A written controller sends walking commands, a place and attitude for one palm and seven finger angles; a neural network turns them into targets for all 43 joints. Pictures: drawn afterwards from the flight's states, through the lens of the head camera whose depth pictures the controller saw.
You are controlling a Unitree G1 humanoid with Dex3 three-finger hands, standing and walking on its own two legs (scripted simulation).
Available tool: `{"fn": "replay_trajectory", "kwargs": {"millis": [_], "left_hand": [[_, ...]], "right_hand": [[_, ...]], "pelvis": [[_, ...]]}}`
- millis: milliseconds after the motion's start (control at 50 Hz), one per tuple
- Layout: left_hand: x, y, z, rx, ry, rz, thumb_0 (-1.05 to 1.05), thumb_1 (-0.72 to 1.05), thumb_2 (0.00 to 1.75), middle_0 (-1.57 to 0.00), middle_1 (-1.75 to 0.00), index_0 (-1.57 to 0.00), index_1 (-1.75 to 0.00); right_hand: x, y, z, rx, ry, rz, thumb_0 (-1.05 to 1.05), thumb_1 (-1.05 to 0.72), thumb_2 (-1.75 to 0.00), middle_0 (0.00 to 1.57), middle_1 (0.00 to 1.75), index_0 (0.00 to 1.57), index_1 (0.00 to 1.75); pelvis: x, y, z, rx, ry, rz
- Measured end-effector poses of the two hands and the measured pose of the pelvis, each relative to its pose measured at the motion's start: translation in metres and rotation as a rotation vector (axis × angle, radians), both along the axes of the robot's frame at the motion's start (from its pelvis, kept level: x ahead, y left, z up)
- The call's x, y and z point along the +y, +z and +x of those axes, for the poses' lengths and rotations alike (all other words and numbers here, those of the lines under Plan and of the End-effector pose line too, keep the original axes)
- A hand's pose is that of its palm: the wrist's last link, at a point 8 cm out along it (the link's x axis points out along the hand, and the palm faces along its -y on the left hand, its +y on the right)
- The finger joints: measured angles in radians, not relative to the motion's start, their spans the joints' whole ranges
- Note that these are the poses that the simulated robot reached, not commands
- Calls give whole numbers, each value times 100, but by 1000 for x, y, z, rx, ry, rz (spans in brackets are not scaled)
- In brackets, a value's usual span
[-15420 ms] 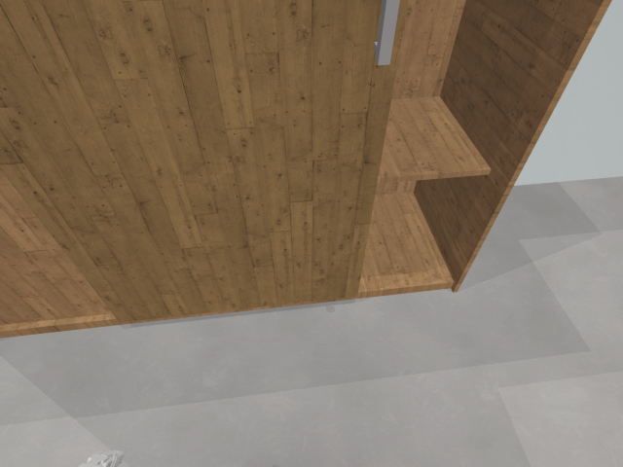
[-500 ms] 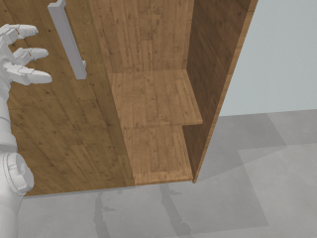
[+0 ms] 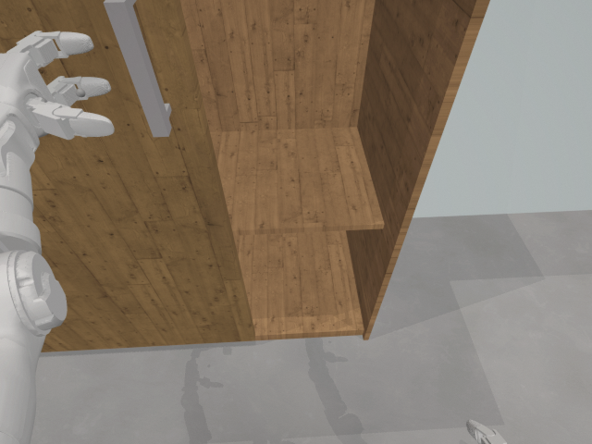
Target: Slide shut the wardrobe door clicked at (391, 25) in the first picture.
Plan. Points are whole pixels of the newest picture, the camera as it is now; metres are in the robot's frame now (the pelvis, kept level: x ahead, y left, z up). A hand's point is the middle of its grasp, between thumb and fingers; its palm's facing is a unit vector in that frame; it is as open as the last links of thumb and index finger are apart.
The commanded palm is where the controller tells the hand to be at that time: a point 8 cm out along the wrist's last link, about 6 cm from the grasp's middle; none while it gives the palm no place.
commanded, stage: move the hooked fingers beside the handle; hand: left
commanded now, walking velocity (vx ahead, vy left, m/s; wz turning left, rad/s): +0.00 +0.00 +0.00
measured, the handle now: (146, 67) +0.53 +0.19 +0.25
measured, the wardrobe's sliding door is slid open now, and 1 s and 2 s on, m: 0.38 0.38 0.38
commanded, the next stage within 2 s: feel for the door with the fingertips in 0.44 s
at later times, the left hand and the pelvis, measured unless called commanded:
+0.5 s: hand (82, 98) +0.47 +0.26 +0.25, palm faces +0.07 -1.00 -0.02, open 14.0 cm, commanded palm +0.45 +0.31 +0.25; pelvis +0.01 +0.01 +0.00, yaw -2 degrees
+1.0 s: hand (122, 93) +0.47 +0.21 +0.25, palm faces +0.05 -1.00 -0.01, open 14.0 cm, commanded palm +0.45 +0.27 +0.25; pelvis +0.01 +0.00 +0.00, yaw -1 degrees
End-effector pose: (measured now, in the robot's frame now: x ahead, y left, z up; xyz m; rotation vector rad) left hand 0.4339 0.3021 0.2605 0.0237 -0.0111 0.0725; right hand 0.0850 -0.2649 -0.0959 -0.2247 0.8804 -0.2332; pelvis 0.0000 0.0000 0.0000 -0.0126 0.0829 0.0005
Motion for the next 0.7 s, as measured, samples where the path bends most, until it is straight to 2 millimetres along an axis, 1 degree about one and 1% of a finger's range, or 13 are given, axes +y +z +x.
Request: {"fn": "replay_trajectory", "kwargs": {"millis": [200,260,300,340,400,540,620,700], "left_hand": [[11,-7,14,-3,-6,9,-1,-50,30,-30,-120,-30,-120],[10,-6,16,-23,-16,17,-1,-50,30,-30,-120,-30,-120],[8,-4,16,-40,-26,10,-1,-50,30,-30,-120,-30,-120],[7,-5,16,-46,-31,-6,-1,-50,30,-30,-120,-30,-120],[6,-10,15,-22,-24,-9,-1,-50,30,-30,-120,-30,-120],[8,-14,8,-12,0,-6,-1,-50,30,-30,-120,-30,-120],[8,-10,6,-8,2,16,-1,-50,30,-30,-120,-30,-120],[-3,-3,5,-35,-22,11,-1,-50,30,-30,-120,-30,-120]], "right_hand": [[-7,-8,-63,175,-92,-11,1,-90,-89,21,30,20,30],[-7,-8,-74,207,-106,-13,1,-90,-89,21,30,20,30],[-6,-8,-76,214,-108,-12,1,-90,-89,21,30,20,30],[-5,-8,-74,208,-106,-10,1,-90,-89,21,30,20,30],[-3,-8,-64,180,-100,-3,1,-90,-89,21,30,20,30],[4,-4,-23,76,-52,7,1,-90,-89,21,30,20,30],[8,-1,-2,30,-17,7,1,-90,-89,21,30,20,30],[11,0,13,0,11,10,1,-90,-89,21,30,20,30]], "pelvis": [[3,0,5,24,-19,-2],[5,0,7,27,-23,-2],[6,1,9,26,-25,-2],[7,1,11,25,-28,-3],[8,1,12,23,-29,-3],[9,0,11,13,-23,-4],[9,0,11,11,-12,-4],[9,0,11,7,-4,-4]]}}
